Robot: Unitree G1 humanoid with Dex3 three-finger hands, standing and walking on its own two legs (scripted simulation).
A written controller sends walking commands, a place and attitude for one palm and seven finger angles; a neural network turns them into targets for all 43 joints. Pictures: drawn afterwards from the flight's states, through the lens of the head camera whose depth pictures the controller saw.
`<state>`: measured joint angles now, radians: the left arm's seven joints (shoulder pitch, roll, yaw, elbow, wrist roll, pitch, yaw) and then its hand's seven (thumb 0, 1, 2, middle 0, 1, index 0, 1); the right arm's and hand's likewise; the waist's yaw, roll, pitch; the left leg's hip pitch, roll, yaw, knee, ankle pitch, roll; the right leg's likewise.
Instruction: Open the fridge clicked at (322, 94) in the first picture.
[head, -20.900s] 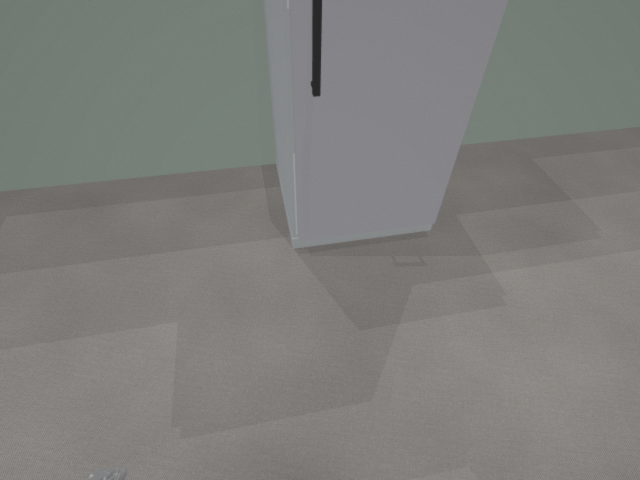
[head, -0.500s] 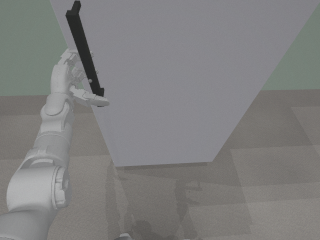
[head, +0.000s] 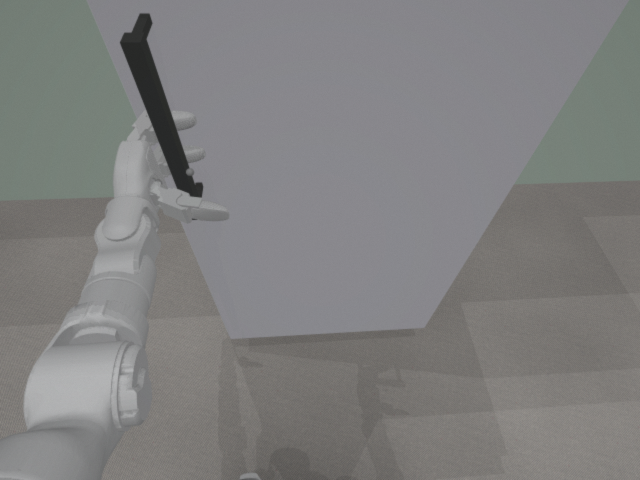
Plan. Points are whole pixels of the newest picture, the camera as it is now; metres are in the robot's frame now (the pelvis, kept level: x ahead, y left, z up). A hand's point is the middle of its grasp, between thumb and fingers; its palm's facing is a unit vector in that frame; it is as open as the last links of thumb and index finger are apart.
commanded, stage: slide the fingers in behind the handle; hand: left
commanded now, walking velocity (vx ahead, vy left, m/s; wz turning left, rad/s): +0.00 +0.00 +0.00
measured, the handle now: (174, 134) +0.52 +0.18 +0.14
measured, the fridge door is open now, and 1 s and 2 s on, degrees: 0 0 0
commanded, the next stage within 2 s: grip the handle and tug to test in 0.62 s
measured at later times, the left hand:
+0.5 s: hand (193, 173) +0.47 +0.15 +0.12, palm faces +0.03 -1.00 +0.01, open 14.0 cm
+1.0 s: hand (193, 174) +0.46 +0.15 +0.12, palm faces +0.04 -1.00 +0.00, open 12.2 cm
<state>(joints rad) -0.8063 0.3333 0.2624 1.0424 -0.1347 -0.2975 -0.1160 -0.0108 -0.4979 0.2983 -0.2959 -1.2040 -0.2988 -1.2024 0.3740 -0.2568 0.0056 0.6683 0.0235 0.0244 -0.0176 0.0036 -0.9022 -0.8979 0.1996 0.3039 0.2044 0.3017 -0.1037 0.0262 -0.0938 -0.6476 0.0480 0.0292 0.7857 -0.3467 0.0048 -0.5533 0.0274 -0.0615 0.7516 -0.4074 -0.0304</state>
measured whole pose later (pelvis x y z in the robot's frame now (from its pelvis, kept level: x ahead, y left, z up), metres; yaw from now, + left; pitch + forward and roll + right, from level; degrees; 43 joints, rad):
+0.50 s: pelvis +0.00 +0.00 +0.00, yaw +0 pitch +11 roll -1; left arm -0.77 0.31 0.26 1.02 -0.14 -0.31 -0.11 -0.01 -0.50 0.30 -0.29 -1.20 -0.29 -1.20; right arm 0.37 -0.25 0.00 0.67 0.02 0.02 -0.01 0.00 -0.90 -0.90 0.20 0.30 0.20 0.30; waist -0.10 0.03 -0.10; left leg -0.62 0.05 0.03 0.77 -0.34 0.00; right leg -0.54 0.03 -0.05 0.74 -0.41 -0.03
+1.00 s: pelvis +0.00 +0.01 +0.00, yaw +0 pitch +11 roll -1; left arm -0.79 0.29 0.23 1.02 -0.13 -0.31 -0.06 -0.01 -0.21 0.42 -0.32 -1.24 -0.31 -1.24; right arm 0.37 -0.25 0.00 0.67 0.02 0.01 0.00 0.00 -0.90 -0.90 0.20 0.30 0.20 0.30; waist -0.09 0.03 -0.10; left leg -0.64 0.04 0.04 0.79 -0.35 0.01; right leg -0.55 0.02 -0.05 0.75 -0.40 -0.02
